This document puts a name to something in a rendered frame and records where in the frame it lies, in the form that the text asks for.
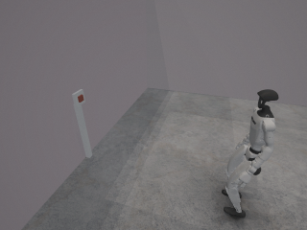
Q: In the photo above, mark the robot left hand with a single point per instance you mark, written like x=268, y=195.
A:
x=244, y=177

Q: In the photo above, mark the button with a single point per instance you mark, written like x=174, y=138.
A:
x=80, y=98

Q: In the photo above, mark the robot right hand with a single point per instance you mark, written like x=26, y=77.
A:
x=240, y=144

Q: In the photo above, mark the left robot thigh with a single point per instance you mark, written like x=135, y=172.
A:
x=236, y=172

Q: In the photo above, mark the left robot forearm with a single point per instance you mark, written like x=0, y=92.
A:
x=258, y=161

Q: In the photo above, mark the robot head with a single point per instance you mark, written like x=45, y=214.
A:
x=266, y=95

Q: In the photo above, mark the robot left upper arm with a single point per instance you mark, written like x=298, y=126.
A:
x=269, y=129

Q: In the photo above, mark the panel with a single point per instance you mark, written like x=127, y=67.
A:
x=81, y=122

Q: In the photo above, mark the right robot forearm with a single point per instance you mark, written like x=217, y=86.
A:
x=246, y=139

